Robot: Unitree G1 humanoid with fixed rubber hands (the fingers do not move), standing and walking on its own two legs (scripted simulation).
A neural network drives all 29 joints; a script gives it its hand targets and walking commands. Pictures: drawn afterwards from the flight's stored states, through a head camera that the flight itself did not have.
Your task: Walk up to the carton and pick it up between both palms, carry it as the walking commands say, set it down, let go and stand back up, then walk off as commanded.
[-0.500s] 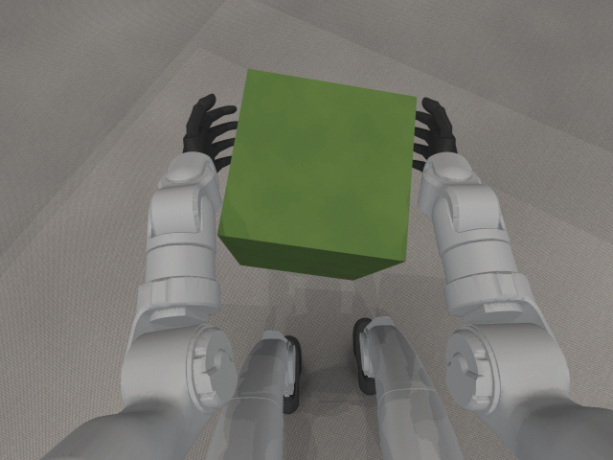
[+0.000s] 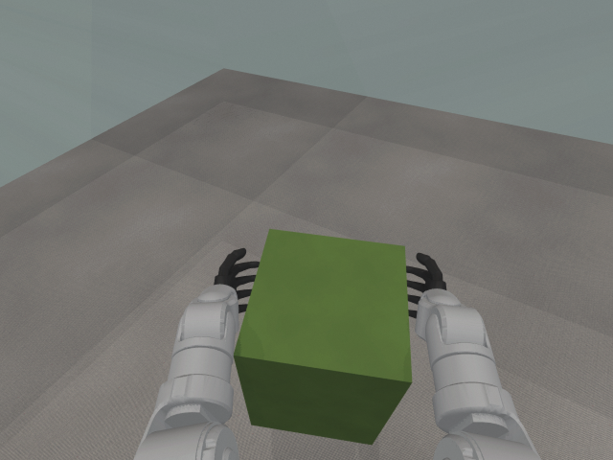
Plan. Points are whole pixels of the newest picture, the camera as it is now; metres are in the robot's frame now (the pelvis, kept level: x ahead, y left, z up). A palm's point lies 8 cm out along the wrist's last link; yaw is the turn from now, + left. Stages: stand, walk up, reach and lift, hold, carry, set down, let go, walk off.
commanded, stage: reach and lift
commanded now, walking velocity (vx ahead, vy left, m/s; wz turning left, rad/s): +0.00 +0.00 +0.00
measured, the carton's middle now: (322, 341) +0.31 +0.00 -0.04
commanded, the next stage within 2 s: hold in 1.04 s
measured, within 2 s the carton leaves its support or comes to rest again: neither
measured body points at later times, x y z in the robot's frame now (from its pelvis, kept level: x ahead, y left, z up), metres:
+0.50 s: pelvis +0.00 +0.01 +0.00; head -0.05 +0.00 +0.45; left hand +0.33 +0.14 +0.05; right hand +0.31 -0.15 +0.04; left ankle +0.02 +0.12 -0.73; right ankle +0.06 -0.11 -0.73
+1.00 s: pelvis +0.00 +0.01 +0.00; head -0.05 +0.00 +0.45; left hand +0.32 +0.14 +0.05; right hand +0.30 -0.15 +0.04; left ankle +0.02 +0.12 -0.73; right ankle +0.06 -0.11 -0.73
